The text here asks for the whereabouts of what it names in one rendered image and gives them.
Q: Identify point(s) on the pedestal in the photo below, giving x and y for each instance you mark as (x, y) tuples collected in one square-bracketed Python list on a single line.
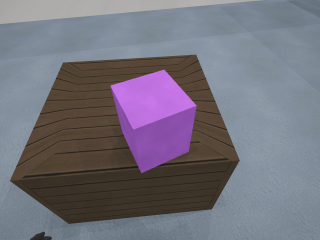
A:
[(78, 164)]

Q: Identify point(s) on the carton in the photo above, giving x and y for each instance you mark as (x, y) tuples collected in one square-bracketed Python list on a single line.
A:
[(156, 117)]

